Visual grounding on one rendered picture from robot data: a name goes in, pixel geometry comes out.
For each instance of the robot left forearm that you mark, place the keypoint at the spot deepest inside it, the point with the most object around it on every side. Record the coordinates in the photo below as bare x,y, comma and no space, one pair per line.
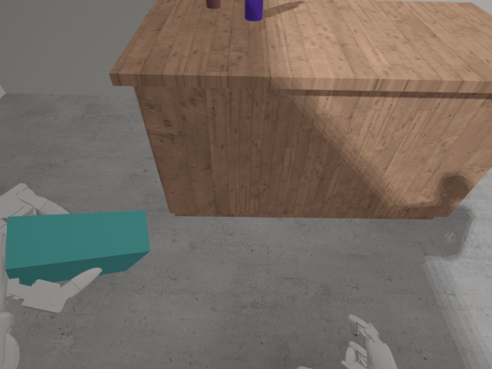
10,351

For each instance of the table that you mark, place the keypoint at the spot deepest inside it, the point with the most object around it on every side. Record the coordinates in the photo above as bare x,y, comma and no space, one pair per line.
323,109

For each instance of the right robot hand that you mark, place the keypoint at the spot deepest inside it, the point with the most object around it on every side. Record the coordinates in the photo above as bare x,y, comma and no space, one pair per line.
377,356

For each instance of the sponge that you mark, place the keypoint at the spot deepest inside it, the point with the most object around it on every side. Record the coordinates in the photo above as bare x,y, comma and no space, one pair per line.
58,247

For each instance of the left robot hand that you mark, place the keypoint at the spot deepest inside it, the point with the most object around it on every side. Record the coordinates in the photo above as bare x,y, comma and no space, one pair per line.
42,295

